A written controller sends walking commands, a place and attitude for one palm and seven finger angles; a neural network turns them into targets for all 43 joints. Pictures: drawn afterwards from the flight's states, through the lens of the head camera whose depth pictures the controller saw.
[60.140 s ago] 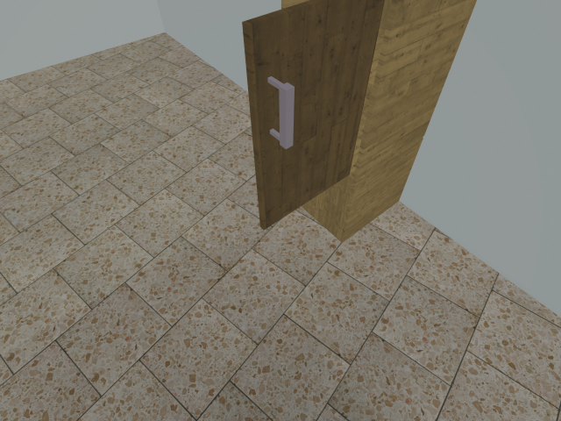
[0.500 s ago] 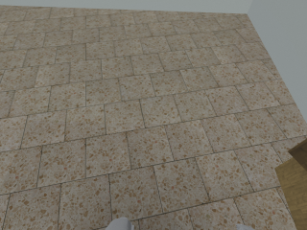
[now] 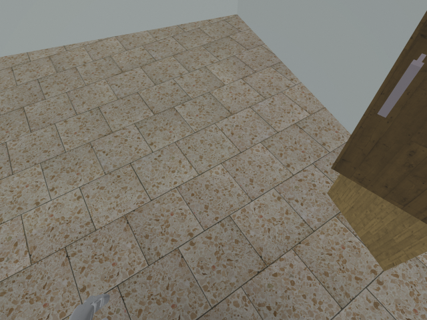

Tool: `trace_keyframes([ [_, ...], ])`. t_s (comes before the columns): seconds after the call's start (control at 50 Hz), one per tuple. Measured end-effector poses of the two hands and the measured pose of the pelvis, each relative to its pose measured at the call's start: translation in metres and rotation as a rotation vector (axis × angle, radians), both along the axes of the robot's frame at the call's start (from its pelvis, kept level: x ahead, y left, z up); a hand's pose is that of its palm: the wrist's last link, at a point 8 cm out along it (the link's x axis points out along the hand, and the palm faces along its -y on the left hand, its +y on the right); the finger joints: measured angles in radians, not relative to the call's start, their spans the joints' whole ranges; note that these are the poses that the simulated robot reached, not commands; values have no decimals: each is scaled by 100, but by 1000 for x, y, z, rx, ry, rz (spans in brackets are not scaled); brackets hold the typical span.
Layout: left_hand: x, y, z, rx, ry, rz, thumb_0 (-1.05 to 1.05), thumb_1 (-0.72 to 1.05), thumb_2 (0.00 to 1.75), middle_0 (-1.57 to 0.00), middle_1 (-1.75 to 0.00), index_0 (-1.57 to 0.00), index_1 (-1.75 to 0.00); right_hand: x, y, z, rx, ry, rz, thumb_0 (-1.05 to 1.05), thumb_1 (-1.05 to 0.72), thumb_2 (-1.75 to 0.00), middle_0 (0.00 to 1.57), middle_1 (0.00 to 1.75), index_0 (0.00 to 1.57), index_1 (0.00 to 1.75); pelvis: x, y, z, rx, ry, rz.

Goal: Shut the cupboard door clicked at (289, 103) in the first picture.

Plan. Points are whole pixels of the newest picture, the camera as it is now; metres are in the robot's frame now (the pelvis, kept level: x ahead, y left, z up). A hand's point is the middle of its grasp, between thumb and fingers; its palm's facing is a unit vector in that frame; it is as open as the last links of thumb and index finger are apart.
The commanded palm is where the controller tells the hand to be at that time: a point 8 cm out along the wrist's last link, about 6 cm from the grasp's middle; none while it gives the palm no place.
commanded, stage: turn to face it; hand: left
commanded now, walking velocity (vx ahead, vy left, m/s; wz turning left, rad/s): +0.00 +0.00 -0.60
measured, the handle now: (401, 86) +0.61 -0.43 +0.08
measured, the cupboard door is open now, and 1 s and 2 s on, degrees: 28 28 28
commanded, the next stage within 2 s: take the last steps up to it in 1.18 s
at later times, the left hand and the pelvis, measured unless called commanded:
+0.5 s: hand (124, 316) +0.15 +0.20 -0.17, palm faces -0.22 -0.96 -0.20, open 7.4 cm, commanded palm none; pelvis +0.04 +0.02 +0.01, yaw -16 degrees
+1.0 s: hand (178, 266) +0.25 +0.09 -0.14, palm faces -0.52 -0.81 -0.27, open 7.4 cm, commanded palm none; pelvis +0.05 -0.02 +0.01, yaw -32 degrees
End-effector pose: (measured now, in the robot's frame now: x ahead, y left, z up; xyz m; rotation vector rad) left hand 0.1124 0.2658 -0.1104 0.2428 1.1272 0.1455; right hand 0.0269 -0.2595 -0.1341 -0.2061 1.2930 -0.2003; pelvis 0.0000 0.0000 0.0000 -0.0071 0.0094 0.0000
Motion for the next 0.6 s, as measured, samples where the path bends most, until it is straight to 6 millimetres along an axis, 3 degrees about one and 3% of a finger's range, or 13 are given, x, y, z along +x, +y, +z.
trace_keyframes([
  [0.04, 12, -13, 0, 18, -27, -34, 1, 91, 90, -19, -30, -20, -29, -8, -14, -11, 2, 27, -36, 0, -90, -90, 21, 30, 20, 30, 1, -6, -6, 0, 1, -27],
  [0.1, 16, -29, 7, 23, -14, -63, 1, 91, 90, -19, -30, -20, -29, -10, -24, -9, 0, 41, -74, 1, -90, -90, 20, 30, 20, 30, 3, -10, 1, 3, 5, -52],
  [0.26, 18, -50, 3, -19, 71, -121, 1, 91, 90, -20, -30, -21, -30, 19, -25, 17, -4, -53, -112, 1, -90, -90, 20, 30, 20, 30, 13, -14, 16, 28, 31, -139],
  [0.34, 20, -45, -6, -41, 105, -138, 1, 90, 90, -20, -30, -21, -30, 37, -17, 23, -20, -98, -129, 1, -90, -90, 20, 30, 20, 30, 21, -5, 14, 21, 35, -183],
  [0.44, 31, -23, -26, -56, 144, -153, 1, 90, 90, -20, -30, -21, -30, 56, 0, 28, -61, -166, -153, 0, -90, -90, 20, 30, 20, 30, 35, 14, 4, -2, 41, -242],
  [0.5, 45, -12, -30, -50, 160, -180, 1, 91, 90, -20, -30, -21, -30, 52, 12, 34, -75, -171, -161, 0, -90, -90, 20, 30, 20, 30, 39, 20, 6, -4, 28, -285],
  [0.6, 74, -8, -20, -41, 155, -245, 1, 91, 90, -19, -30, -20, -29, 30, 24, 42, -76, -137, -221, 0, -90, -90, 21, 30, 20, 30, 44, 24, 15, -31, 20, -346],
])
